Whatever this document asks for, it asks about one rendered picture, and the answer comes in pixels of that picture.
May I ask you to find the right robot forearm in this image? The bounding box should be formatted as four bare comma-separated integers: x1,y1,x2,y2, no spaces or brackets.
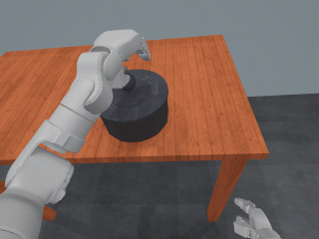
255,227,282,239

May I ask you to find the left robot hand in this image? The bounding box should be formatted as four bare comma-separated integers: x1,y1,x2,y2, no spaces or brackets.
94,29,151,89

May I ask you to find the pot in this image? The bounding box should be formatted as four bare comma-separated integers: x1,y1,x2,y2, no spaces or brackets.
102,99,168,142

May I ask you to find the left robot upper arm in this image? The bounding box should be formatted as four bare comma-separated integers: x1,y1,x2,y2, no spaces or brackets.
0,146,75,239

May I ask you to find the right robot hand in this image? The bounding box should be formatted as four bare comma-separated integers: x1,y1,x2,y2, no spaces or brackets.
233,197,272,239

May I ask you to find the table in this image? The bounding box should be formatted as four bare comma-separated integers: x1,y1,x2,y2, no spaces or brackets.
0,34,269,222

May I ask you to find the left robot forearm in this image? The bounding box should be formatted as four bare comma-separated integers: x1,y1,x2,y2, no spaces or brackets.
5,43,123,188

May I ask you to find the lid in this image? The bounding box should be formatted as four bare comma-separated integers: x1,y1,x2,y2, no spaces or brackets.
100,69,168,123

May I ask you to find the knob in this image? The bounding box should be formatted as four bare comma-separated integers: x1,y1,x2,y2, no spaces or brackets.
122,73,137,92

